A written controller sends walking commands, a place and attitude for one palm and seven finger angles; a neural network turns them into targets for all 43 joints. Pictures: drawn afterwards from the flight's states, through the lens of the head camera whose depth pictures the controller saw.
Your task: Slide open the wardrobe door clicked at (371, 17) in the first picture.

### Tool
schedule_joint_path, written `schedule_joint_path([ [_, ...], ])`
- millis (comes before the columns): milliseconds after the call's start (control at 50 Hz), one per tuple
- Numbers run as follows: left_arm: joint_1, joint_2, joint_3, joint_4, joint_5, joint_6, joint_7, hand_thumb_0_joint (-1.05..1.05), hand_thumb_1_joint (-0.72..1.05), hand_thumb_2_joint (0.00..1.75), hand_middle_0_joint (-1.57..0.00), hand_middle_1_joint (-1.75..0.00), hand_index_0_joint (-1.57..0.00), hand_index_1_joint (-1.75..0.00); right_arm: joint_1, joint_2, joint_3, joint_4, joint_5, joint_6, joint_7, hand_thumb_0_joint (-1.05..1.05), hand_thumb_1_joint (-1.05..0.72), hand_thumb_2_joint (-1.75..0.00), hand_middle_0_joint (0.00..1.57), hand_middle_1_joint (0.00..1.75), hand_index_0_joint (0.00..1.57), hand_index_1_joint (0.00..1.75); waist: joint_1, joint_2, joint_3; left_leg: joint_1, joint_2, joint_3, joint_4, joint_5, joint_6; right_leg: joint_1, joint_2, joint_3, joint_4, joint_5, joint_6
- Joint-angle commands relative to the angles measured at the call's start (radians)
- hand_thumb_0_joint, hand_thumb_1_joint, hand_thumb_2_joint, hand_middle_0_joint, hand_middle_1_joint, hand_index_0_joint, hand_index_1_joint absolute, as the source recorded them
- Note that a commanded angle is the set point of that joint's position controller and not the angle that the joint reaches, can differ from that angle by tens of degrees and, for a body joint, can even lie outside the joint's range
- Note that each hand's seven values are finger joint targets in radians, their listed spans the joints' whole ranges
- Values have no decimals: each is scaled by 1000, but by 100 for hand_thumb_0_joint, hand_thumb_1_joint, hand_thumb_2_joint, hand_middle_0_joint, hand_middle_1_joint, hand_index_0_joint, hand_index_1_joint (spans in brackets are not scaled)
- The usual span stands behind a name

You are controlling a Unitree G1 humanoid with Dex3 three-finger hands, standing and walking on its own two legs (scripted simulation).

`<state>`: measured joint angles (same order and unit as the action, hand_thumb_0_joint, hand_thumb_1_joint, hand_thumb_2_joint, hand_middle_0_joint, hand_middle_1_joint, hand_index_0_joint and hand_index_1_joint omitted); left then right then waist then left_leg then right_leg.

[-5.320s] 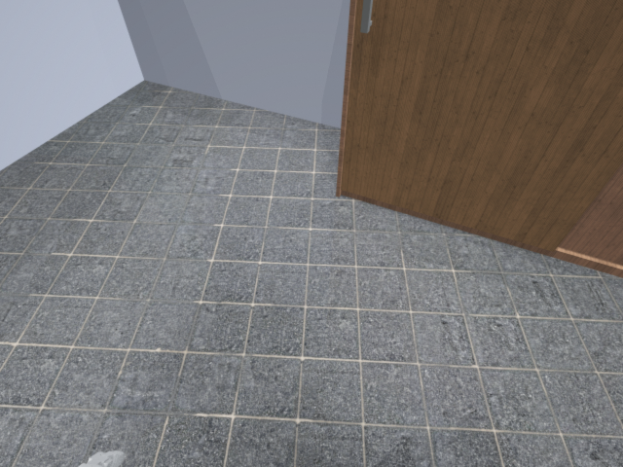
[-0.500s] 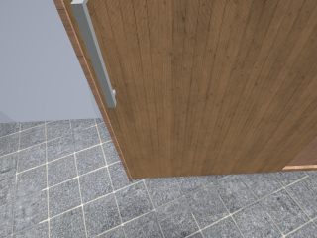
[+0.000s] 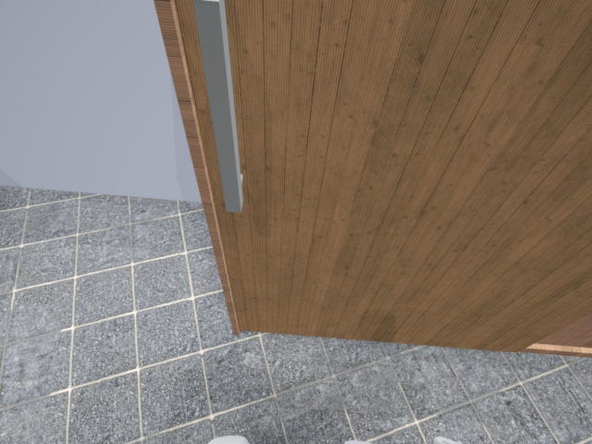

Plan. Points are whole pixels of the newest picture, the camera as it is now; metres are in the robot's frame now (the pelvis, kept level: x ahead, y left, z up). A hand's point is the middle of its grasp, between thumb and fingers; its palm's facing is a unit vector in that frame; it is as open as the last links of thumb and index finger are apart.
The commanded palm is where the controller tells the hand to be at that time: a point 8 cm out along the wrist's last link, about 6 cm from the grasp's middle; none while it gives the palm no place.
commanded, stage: come to a stop and stand still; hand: left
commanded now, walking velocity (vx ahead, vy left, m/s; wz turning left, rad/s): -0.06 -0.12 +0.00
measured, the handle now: (228, 118) +0.46 +0.14 +0.17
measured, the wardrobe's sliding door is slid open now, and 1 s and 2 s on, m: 0.00 0.00 0.00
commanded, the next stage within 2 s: none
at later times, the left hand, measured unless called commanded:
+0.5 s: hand out of the picture +0.01 +0.15 -0.17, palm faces -0.01 -0.97 -0.23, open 7.4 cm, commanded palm none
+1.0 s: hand out of the picture -0.06 +0.16 -0.17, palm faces +0.02 -0.97 -0.22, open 7.4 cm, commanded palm none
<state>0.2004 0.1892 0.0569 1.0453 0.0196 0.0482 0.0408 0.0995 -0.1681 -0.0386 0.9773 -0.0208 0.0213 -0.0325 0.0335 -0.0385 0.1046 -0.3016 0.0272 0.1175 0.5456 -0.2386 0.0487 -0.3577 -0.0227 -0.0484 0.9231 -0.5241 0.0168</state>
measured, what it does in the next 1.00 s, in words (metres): steps on the spot: right foot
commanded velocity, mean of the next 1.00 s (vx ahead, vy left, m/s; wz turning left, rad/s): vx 0.00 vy -0.01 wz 0.00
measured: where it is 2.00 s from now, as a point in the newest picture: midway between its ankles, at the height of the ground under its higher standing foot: outside the picture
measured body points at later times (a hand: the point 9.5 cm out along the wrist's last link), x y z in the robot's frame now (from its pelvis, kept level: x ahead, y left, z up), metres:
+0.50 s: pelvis -0.05 -0.03 -0.01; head -0.07 -0.04 +0.44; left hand +0.01 +0.20 -0.15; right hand -0.06 -0.27 -0.17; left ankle +0.03 +0.09 -0.73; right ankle -0.05 -0.17 -0.73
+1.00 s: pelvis -0.05 -0.03 +0.00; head -0.05 -0.02 +0.45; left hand -0.06 +0.22 -0.16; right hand -0.03 -0.27 -0.15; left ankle +0.04 +0.09 -0.73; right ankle -0.05 -0.17 -0.73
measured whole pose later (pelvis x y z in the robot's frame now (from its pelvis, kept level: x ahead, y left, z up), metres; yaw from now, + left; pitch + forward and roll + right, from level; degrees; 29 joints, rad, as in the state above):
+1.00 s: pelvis -0.05 -0.03 +0.00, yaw +0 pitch -2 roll -1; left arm 0.35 0.21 0.01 1.04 0.03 0.00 0.02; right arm 0.28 -0.20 -0.02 1.03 -0.02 0.01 0.00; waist 0.00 0.00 0.02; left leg -0.35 0.03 0.02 0.52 -0.14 0.00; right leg -0.23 -0.03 -0.03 0.55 -0.29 0.02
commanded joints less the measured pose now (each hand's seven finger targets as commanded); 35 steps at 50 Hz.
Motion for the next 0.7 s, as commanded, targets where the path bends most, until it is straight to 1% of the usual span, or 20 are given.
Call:
schedule_joint_path([
  [0, 74, 66, 17, -52, -2, -17, -2, 0, 90, 90, -20, -30, -20, -30, 78, -155, -34, -38, 1, -17, -15, 0, -90, -90, 20, 30, 20, 30, -35, 137, -204, 243, 288, -206, -157, 707, 141, -103, -13, 78, 168, 24, 26],
  [80, 55, 53, 9, -73, -1, -8, -7, 0, 90, 90, -20, -30, -20, -30, 96, -157, -41, -23, 0, -16, -10, 0, -90, -90, 20, 30, 20, 30, -50, 182, -188, 233, 287, -214, -194, 534, 138, -57, -26, 50, -3, 10, 31],
  [120, 43, 44, 1, -77, -1, -9, -10, 0, 90, 90, -20, -30, -20, -30, 102, -166, -47, -14, -3, -11, -3, 0, -90, -90, 20, 30, 20, 30, -60, 207, -171, 181, 281, -228, -228, 368, 126, 8, -28, 22, -118, 19, 23],
  [140, 155, 85, -17, -50, -2, -31, 12, 0, 90, 90, -20, -30, -20, -30, 55, -254, -68, -46, 8, -27, 2, 0, -90, -90, 20, 30, 20, 30, -6, 149, -254, 208, 274, -204, -1, 540, 73, -3, -52, 89, -262, 90, -19],
  [160, 199, 96, -12, -59, 7, -59, 9, 0, 90, 90, -20, -30, -20, -30, 26, -214, -54, -96, 3, -27, 2, 0, -90, -90, 20, 30, 20, 30, 25, 112, -199, 213, 186, -151, 99, 535, 31, 39, -42, 46, -573, 357, -17],
  [180, 118, 138, -7, -103, 16, -65, 7, 0, 90, 90, -20, -30, -20, -30, 130, -98, -36, -109, 13, -26, 19, 0, -90, -90, 20, 30, 20, 30, -49, -160, -177, -24, 83, -81, 127, 144, -24, 143, -139, 161, -555, 541, -57],
  [200, 57, 158, -13, -129, 13, -70, 7, 0, 90, 90, -20, -30, -20, -30, 148, -71, -21, -117, 7, -20, 25, 0, -90, -90, 20, 30, 20, 30, -71, -208, -168, -32, 25, -42, 116, -91, -53, 113, -222, 195, -525, 533, -116],
  [220, 43, 164, -24, -142, 20, -69, 5, 0, 90, 90, -20, -30, -20, -30, 163, -50, -19, -111, 2, -20, 32, 0, -90, -90, 20, 30, 20, 30, -86, -15, -162, 76, -13, -30, 28, -63, -62, 21, -205, 140, -463, 456, -109],
  [240, 35, 166, -18, -147, 14, -64, 4, 0, 90, 90, -20, -30, -20, -30, 166, -79, -23, -101, 1, -18, 33, 0, -90, -90, 20, 30, 20, 30, -85, 29, -180, 105, 8, -44, 24, 19, -50, 13, -129, 120, -419, 327, -81],
  [260, 30, 161, -16, -153, 9, -64, 4, 0, 90, 90, -20, -30, -20, -30, 177, -105, -26, -104, 0, -22, 30, 0, -90, -90, 20, 30, 20, 30, -79, 27, -177, 97, 47, -85, 17, 68, -32, 11, -93, 89, -400, 255, -64],
  [280, 35, 143, -18, -155, 4, -53, 4, 0, 90, 90, -20, -30, -20, -30, 163, -120, -27, -109, 0, -16, 28, 0, -90, -90, 20, 30, 20, 30, -67, 29, -102, 35, 68, -116, -8, -34, -21, -25, -80, 79, -422, 125, -55],
  [320, 53, 144, -17, -158, 7, -43, 3, 0, 90, 90, -20, -30, -20, -30, 166, -128, -28, -117, -3, -4, 30, 0, -90, -90, 20, 30, 20, 30, -64, 8, 19, -80, 51, -134, -54, -243, -25, -83, -74, 100, -476, -79, -63],
  [340, 64, 147, -15, -160, 8, -41, 3, 0, 90, 90, -20, -30, -20, -30, 174, -127, -28, -118, -5, 2, 32, 0, -90, -90, 20, 30, 20, 30, -61, -21, 42, -92, 38, -123, -45, -267, -29, -116, -84, 115, -502, -141, -68],
  [360, 65, 153, -15, -165, 9, -45, 1, 0, 90, 90, -20, -30, -20, -30, 196, -117, -25, -113, -7, -1, 32, 0, -90, -90, 20, 30, 20, 30, -67, -13, 20, -71, 34, -110, -39, -222, -31, -107, -93, 117, -506, -124, -72],
  [440, 82, 150, -9, -173, 4, -41, -1, 0, 90, 90, -20, -30, -20, -30, 253, -111, -18, -96, -9, -2, 32, 0, -90, -90, 20, 30, 20, 30, -66, -27, 18, -64, 20, -120, -24, -229, -32, -147, -97, 123, -526, -181, -75],
  [460, 84, 147, -11, -171, 4, -45, -1, 0, 90, 90, -20, -30, -20, -30, 265, -110, -16, -90, -8, -6, 31, 0, -90, -90, 20, 30, 20, 30, -69, -3, 0, -53, 26, -126, -40, -206, -30, -124, -92, 115, -512, -142, -75],
  [520, 105, 137, -9, -162, 2, -43, -4, 0, 90, 90, -20, -30, -20, -30, 279, -120, -14, -79, -9, -12, 28, 0, -90, -90, 20, 30, 20, 30, -56, 29, 15, -96, 36, -161, -92, -259, -25, -101, -71, 100, -494, -136, -68],
  [560, 127, 127, -11, -151, 1, -47, -5, 0, 90, 90, -20, -30, -20, -30, 281, -128, -12, -69, -8, -19, 25, 0, -90, -90, 20, 30, 20, 30, -47, 54, -9, -101, 52, -191, -133, -250, -17, -43, -53, 84, -469, -62, -62],
  [600, 148, 121, -11, -138, 0, -49, -7, 0, 90, 90, -20, -30, -20, -30, 272, -138, -12, -61, -6, -24, 23, 0, -90, -90, 20, 30, 20, 30, -38, 78, -13, -119, 59, -212, -163, -288, -15, -16, -46, 82, -469, -51, -61],
  [680, 162, 121, -15, -114, 0, -59, -9, 0, 90, 90, -20, -30, -20, -30, 272, -132, -8, -39, -2, -29, 21, 0, -90, -90, 20, 30, 20, 30, -38, 40, -31, -75, 51, -196, -140, -207, -18, -6, -63, 112, -508, -5, -69],
])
